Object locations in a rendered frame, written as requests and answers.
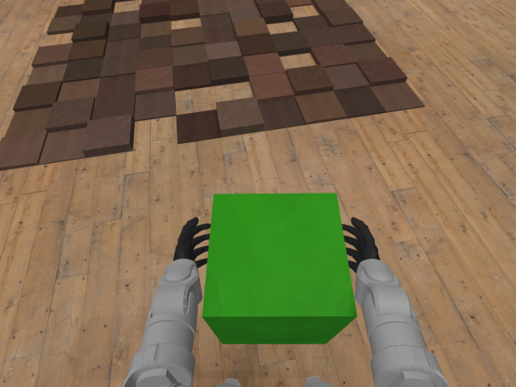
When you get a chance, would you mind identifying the robot right forearm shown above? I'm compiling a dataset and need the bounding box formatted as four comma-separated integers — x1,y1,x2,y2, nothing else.
355,259,451,387

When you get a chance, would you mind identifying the robot left hand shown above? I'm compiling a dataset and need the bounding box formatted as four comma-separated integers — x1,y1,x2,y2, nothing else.
173,217,210,268

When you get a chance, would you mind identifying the robot right hand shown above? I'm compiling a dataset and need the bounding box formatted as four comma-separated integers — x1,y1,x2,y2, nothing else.
342,217,380,273

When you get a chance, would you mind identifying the carton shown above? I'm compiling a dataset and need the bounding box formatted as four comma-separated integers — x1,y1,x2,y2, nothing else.
202,193,357,344

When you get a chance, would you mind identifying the robot left forearm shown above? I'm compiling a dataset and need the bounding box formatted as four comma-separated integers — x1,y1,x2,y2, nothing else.
122,259,202,387

